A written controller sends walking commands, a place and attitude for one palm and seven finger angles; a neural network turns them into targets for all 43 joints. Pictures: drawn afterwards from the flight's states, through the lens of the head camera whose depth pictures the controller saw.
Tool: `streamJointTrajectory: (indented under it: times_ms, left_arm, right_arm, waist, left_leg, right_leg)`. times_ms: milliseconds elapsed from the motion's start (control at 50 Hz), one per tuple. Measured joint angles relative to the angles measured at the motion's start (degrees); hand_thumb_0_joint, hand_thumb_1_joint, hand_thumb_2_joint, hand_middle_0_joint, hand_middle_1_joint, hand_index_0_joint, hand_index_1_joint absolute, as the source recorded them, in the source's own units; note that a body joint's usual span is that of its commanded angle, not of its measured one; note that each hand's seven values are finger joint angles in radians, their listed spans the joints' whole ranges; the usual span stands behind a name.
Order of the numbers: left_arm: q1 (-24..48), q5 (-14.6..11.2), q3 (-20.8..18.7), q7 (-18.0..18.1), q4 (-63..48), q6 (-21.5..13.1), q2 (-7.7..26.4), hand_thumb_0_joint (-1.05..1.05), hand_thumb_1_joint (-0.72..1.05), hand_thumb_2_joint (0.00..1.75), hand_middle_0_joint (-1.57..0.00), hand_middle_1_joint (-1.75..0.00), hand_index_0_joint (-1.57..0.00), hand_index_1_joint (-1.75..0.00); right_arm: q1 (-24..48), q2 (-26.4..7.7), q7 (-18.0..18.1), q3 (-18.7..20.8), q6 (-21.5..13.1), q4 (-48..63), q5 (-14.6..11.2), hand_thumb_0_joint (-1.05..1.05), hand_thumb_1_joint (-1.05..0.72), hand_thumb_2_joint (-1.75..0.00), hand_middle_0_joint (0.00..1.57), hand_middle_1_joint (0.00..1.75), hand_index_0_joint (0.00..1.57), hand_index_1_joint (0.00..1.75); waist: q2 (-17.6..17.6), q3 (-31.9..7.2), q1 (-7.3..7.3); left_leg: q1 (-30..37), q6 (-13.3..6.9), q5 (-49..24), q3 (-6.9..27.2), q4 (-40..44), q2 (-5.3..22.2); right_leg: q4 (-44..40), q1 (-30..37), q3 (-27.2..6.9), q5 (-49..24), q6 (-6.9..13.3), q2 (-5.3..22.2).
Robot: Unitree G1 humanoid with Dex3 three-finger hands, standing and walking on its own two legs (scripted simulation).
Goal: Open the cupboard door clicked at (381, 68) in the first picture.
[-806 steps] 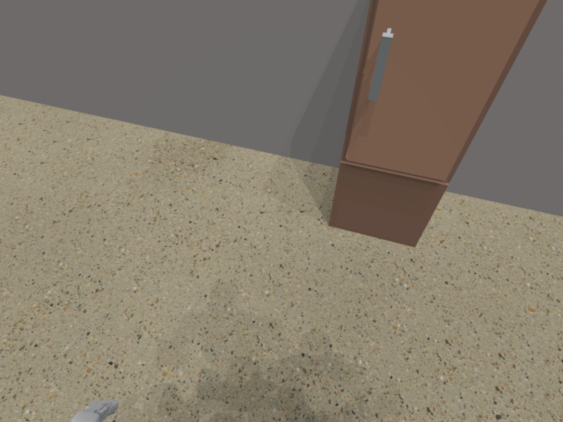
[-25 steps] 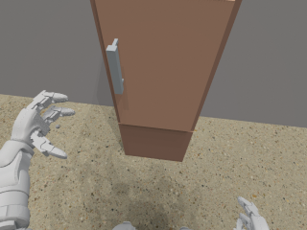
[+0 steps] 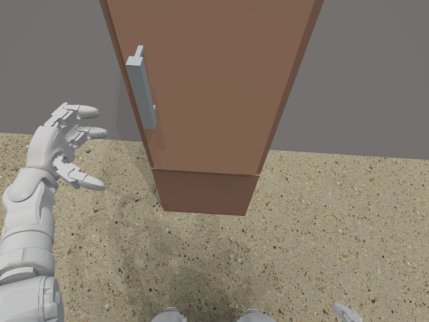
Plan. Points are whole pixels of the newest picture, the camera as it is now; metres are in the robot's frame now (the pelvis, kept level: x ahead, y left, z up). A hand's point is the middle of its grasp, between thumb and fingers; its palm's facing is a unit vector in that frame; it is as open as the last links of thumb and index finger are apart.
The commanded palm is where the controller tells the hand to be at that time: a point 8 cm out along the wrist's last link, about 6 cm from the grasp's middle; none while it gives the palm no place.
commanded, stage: move the hooked fingers beside the handle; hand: left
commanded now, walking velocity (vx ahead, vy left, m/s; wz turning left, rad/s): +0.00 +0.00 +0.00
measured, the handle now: (145, 90) +0.57 +0.15 +0.07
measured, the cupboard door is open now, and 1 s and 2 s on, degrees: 0 0 0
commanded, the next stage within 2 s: slide the fingers in behind the handle in 1.64 s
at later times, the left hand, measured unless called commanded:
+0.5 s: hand (104, 123) +0.47 +0.22 +0.08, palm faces -0.08 -1.00 +0.00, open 14.0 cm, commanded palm +0.45 +0.27 +0.08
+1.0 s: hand (119, 103) +0.52 +0.20 +0.08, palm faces -0.08 -1.00 -0.02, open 13.8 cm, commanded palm +0.50 +0.26 +0.08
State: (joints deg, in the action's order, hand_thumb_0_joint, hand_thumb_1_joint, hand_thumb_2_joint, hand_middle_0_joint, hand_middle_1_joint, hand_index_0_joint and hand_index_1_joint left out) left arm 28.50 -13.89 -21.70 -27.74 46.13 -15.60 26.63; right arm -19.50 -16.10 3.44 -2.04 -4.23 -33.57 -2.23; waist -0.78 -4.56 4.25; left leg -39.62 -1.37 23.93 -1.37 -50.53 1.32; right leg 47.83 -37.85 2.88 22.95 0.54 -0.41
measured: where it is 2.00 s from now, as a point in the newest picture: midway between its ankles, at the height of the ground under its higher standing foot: outside the picture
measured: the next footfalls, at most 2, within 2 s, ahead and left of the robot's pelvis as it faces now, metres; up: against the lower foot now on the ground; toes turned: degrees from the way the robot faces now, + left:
none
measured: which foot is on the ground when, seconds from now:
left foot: down 0.00-1.00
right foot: down 0.00-1.00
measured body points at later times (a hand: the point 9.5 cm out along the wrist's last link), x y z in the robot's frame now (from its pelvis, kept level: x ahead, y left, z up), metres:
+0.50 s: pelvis -0.01 +0.00 -0.01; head +0.10 +0.02 +0.43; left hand +0.47 +0.27 +0.08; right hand +0.03 -0.27 -0.12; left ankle +0.01 +0.10 -0.70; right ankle +0.00 -0.12 -0.70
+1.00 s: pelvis +0.00 +0.00 -0.02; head +0.13 +0.01 +0.41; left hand +0.52 +0.25 +0.08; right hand -0.04 -0.26 -0.12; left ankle +0.01 +0.10 -0.70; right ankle +0.00 -0.12 -0.70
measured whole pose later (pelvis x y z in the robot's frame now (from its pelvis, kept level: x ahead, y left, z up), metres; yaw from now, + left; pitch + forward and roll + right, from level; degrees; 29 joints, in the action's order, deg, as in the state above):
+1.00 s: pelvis +0.00 +0.00 -0.02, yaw -2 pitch +21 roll -3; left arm 53.9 -4.9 -26.2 -22.5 70.1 -18.3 36.7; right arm -26.2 -16.2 1.0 -2.6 4.6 -34.5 0.0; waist -1.6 -5.3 11.5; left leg -51.2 -1.4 25.6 -1.9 -55.5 3.2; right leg 51.3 -49.4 2.2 23.2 0.6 -2.2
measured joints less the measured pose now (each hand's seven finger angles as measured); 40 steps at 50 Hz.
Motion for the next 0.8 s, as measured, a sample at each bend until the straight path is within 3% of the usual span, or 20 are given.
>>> streamJointTrajectory:
  times_ms: [200,340,560,660,800]
  left_arm:
    - [6.4,1.6,0.1,0.9,7.9,-0.4,2.2,-0.02,-0.50,0.30,-0.30,-1.20,-0.30,-1.20]
    - [10.9,2.6,-0.5,1.4,11.7,-2.9,2.3,-0.02,-0.50,0.30,-0.30,-1.20,-0.30,-1.20]
    - [19.9,5.8,-1.3,3.3,19.9,-3.1,6.4,-0.02,-0.50,0.30,-0.30,-1.20,-0.30,-1.20]
    - [22.3,6.1,-1.3,3.9,20.8,-4.1,6.7,-0.02,-0.50,0.30,-0.30,-1.20,-0.30,-1.20]
    - [27.6,8.8,-2.0,5.4,26.2,-1.8,9.6,-0.02,-0.50,0.30,-0.30,-1.20,-0.30,-1.20]
  right_arm:
    - [-0.5,0.0,-0.7,0.0,2.5,0.1,0.1,0.01,-0.90,-0.89,0.20,0.30,0.21,0.30]
    - [-0.9,-0.1,-0.9,0.0,3.9,-0.9,0.5,0.01,-0.90,-0.89,0.20,0.30,0.21,0.30]
    - [-2.1,-0.2,-1.0,-0.4,5.4,-1.6,1.0,0.01,-0.90,-0.89,0.20,0.30,0.21,0.30]
    - [-3.6,-0.4,-1.4,-0.2,6.1,-2.3,1.4,0.01,-0.90,-0.89,0.20,0.30,0.21,0.30]
    - [-4.6,-0.5,-1.5,-0.8,6.9,-1.8,1.8,0.01,-0.90,-0.89,0.20,0.30,0.21,0.30]
  waist:
    - [-0.2,-0.8,1.05]
    - [0.1,-0.5,1.60]
    - [0.2,-0.1,4.50]
    - [-0.3,-0.4,5.05]
    - [-0.7,-0.1,7.13]
  left_leg:
    - [-1.6,-0.1,0.4,0.0,-0.8,0.1]
    - [-3.7,-0.2,0.6,0.0,-2.0,0.3]
    - [-8.0,-0.1,0.7,0.2,-4.1,0.7]
    - [-9.3,-0.1,1.0,0.2,-4.7,1.0]
    - [-11.5,-0.1,1.2,0.3,-5.5,1.2]
  right_leg:
    - [0.5,-1.5,-0.1,0.2,-0.1,-0.1]
    - [1.6,-3.5,-0.1,0.3,-0.1,-0.3]
    - [3.3,-7.7,0.1,0.2,0.0,-0.6]
    - [3.6,-9.0,0.1,0.3,0.0,-0.8]
    - [4.2,-11.1,0.1,0.3,0.0,-1.1]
